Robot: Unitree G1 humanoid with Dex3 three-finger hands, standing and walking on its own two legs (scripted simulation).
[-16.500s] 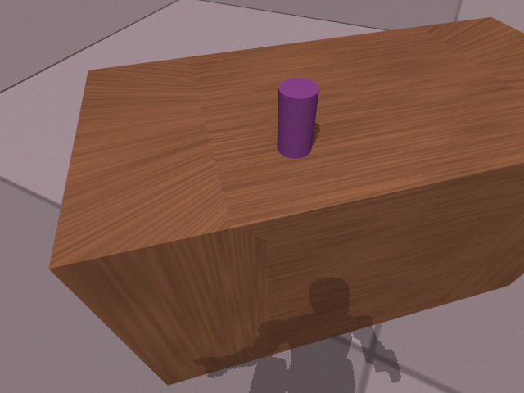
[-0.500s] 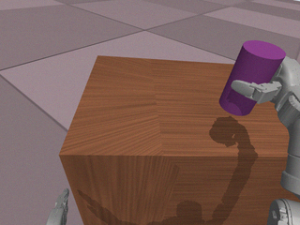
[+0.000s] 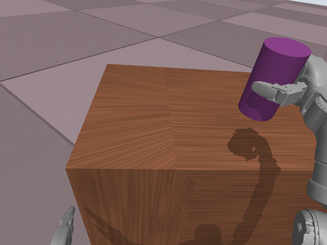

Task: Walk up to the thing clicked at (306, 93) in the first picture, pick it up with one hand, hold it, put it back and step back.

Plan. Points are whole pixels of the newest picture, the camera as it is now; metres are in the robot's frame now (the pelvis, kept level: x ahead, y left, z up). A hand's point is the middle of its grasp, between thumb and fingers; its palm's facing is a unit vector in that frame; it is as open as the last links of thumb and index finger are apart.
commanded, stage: hold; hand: right
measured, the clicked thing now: (269, 81) +0.34 -0.16 +0.31
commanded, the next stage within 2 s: crouch in 1.50 s
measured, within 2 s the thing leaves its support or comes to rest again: neither
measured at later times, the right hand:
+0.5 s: hand (277, 79) +0.33 -0.17 +0.32, palm faces +0.09 +0.99 -0.04, open 10.5 cm
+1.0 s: hand (271, 79) +0.34 -0.16 +0.32, palm faces +0.09 +1.00 -0.03, open 10.5 cm
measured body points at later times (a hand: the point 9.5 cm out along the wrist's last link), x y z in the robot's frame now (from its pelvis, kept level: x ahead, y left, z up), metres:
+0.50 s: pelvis -0.01 +0.00 +0.00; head -0.06 +0.04 +0.44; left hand +0.18 +0.25 -0.07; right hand +0.32 -0.22 +0.32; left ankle +0.01 +0.12 -0.73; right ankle +0.02 -0.13 -0.73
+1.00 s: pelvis +0.00 +0.00 +0.00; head -0.06 +0.04 +0.45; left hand +0.18 +0.25 -0.07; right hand +0.33 -0.22 +0.32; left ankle +0.01 +0.12 -0.73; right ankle +0.02 -0.13 -0.73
